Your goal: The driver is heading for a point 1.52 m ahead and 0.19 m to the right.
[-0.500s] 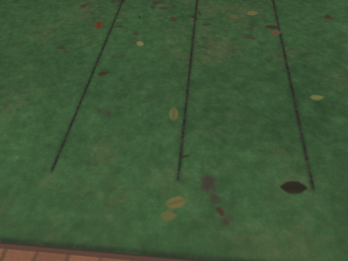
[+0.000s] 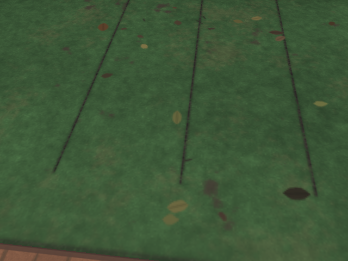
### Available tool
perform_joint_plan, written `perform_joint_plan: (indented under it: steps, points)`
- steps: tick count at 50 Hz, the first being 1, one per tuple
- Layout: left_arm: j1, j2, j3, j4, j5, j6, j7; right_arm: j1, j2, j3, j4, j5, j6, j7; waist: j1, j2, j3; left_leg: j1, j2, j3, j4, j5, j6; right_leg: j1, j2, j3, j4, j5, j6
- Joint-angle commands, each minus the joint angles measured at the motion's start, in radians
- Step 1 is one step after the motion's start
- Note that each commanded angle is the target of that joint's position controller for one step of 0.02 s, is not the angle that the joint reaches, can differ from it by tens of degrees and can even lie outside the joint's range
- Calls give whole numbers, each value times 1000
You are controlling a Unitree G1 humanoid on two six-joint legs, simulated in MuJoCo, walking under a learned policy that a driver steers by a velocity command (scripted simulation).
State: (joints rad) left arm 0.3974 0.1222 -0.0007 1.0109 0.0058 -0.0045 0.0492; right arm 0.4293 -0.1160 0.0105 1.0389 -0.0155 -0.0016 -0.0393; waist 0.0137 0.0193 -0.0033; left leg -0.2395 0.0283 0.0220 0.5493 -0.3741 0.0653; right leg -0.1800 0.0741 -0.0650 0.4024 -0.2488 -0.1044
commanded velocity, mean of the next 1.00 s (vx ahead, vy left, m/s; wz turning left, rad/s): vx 0.43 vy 0.00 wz -0.30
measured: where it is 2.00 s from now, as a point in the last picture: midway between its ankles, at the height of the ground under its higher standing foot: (180, 134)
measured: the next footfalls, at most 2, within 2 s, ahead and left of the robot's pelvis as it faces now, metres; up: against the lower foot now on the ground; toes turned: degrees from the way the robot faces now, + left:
left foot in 0.44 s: +0.34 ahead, +0.31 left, +0.17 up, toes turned +8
right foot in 1.04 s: +0.59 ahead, +0.16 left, +0.17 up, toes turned -23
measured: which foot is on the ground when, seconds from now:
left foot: up 0.00-0.42, down 0.44-1.00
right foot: down 0.00-0.46, up 0.48-1.00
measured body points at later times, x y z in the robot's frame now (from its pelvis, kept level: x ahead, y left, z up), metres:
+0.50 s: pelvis +0.18 +0.18 +0.02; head +0.22 +0.20 +0.47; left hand +0.15 +0.41 -0.13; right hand +0.43 +0.00 -0.03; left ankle +0.30 +0.30 -0.58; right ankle +0.01 -0.04 -0.64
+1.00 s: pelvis +0.47 +0.22 +0.15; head +0.49 +0.23 +0.60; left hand +0.68 +0.41 +0.02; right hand +0.38 -0.01 +0.02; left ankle +0.30 +0.30 -0.57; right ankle +0.56 +0.16 -0.56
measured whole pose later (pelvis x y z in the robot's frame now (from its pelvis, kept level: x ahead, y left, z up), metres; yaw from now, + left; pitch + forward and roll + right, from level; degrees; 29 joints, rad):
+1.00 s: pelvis +0.47 +0.22 +0.15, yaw -16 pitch +0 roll -1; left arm 0.14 0.19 0.09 0.78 0.02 0.01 -0.05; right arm 0.46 -0.16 -0.06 0.93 -0.02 -0.08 -0.05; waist -0.01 -0.02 0.04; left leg 0.15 0.05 0.41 0.39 -0.46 -0.01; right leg -0.46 0.07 -0.22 0.62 -0.18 -0.19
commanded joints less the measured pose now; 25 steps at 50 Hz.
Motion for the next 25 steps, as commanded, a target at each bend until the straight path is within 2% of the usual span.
perform_joint_plan:
  steps: [1, 2, 3, 4, 6, 7, 9, 11, 12, 13, 14, 15, 16, 17, 18, 19, 20, 21, 22, 23, 24, 25]
  points:
    - [173, 160, 53, 13, -1, 3, -1, -43, -41, -16, -86, -13, -17, 16, 70, -153, 164, -362, 8, 62, 269, -44, 26, 11, -373, 522, -301, -644, -203]
    - [171, 164, 58, 17, 4, -5, -2, -82, -43, -20, -112, -14, -23, 24, 79, -140, 163, -433, 25, 56, 425, -46, 15, 9, -410, 566, -328, -608, -239]
    - [177, 176, 68, 28, 8, -21, -3, -124, -56, -29, -137, -18, -28, 32, 86, -103, 157, -527, 32, 48, 610, -60, 3, 44, -426, 571, -333, -532, -262]
    - [163, 181, 71, 35, 11, -35, -3, -145, -65, -39, -162, -16, -39, 40, 64, -65, 135, -586, 40, 29, 743, -48, -7, 67, -416, 525, -329, -471, -256]
    - [109, 179, 72, 41, 18, -62, -3, -152, -69, -51, -201, -4, -55, 51, 13, -99, 83, -670, 50, -12, 1012, -51, -4, 84, -378, 429, -303, -366, -227]
    - [128, 172, 72, 55, 24, -75, -4, -194, -62, -53, -237, 2, -56, 47, 13, -120, 75, -765, 54, -33, 1154, -85, 4, 116, -387, 418, -303, -358, -225]
    - [198, 156, 70, 84, 38, -97, -5, -306, -39, -44, -314, 0, -57, 35, 38, -88, 89, -1038, 68, -77, 1395, -151, 26, 231, -425, 417, -294, -364, -203]
    - [228, 152, 66, 89, 49, -116, -3, -429, -9, -22, -401, -1, -56, 26, 49, -48, 118, -1264, 87, -116, 1521, -214, 49, 286, -462, 406, -297, -380, -173]
    - [233, 163, 66, 87, 51, -127, -6, -480, 1, -13, -442, -1, -51, 20, 52, -53, 129, -1344, 95, -117, 1565, -247, 58, 291, -474, 391, -302, -387, -160]
    - [227, 169, 65, 92, 48, -134, -12, -553, 19, 0, -489, 6, -50, 14, 56, -68, 146, -1416, 101, -116, 1623, -292, 67, 270, -489, 372, -326, -400, -150]
    - [197, 186, 65, 89, 45, -143, -16, -603, 14, 9, -539, 10, -46, 10, 36, -58, 167, -1418, 123, -110, 1554, -299, 69, 217, -484, 320, -364, -437, -123]
    - [160, 192, 65, 87, 39, -146, -20, -640, 1, 12, -577, 15, -39, 8, 26, -57, 192, -1380, 146, -86, 1460, -278, 68, 137, -465, 270, -413, -439, -103]
    - [158, 176, 59, 102, 16, -136, -20, -688, 6, 29, -637, 14, -31, 15, 23, -93, 199, -1274, 178, -65, 1286, -273, 75, 37, -411, 214, -476, -413, -78]
    - [155, 183, 57, 101, 13, -134, -16, -685, -4, 30, -664, 18, -23, 24, 25, -120, 189, -1166, 186, -24, 1207, -209, 75, -20, -400, 178, -545, -375, -89]
    - [73, 173, 53, 59, -26, -126, -13, -577, 20, 43, -641, 23, -14, 64, -30, -91, 133, -680, 190, 55, 932, -34, 106, -277, -359, 81, -674, -228, -107]
    - [7, 184, 54, 3, -34, -119, -21, -476, 8, 24, -583, 36, -6, 79, -40, -48, 53, -325, 117, 176, 829, 11, 112, -424, -307, 33, -682, -80, -138]
    - [35, 255, 69, -22, -20, -128, -37, -319, -17, -5, -533, 31, -4, 75, -88, -99, -99, -61, 31, 190, 861, -49, 110, -336, -316, 4, -487, 524, -142]
    - [28, 324, 91, -30, -4, -129, -51, -107, -73, -47, -450, 26, 4, 61, -192, -107, -265, 53, -40, 172, 780, -79, 101, -146, -299, -27, -170, 1056, -112]
    - [8, 385, 115, -40, -6, -132, -77, 36, -148, -76, -418, 8, 7, 55, -273, -133, -355, 126, -68, 82, 584, -159, 84, -49, -281, 11, 145, 1151, -65]
    - [-27, 294, 107, -66, -20, -138, -109, 130, -306, -120, -384, -39, -2, 41, -299, 61, -368, 140, 134, -356, 228, -509, 85, -188, -189, 54, 578, 756, -2]
    - [-11, 99, 87, -148, 9, -148, -136, 89, -411, -145, -353, -15, 2, 26, -220, 397, -415, 140, 326, -923, -269, -887, 45, -457, -18, 218, 1051, 39, 35]
    - [53, -1, 76, -164, 48, -136, -123, -86, -376, -133, -364, 4, -4, 30, -79, 306, -354, -8, 399, -1048, -364, -1001, -21, -541, -25, 399, 1387, 109, 33]
Keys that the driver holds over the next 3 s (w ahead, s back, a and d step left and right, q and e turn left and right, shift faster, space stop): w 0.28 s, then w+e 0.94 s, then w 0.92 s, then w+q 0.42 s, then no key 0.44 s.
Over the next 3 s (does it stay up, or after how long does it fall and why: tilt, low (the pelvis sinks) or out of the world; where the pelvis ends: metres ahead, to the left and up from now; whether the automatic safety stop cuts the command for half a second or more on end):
stays up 1.43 -0.16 0.17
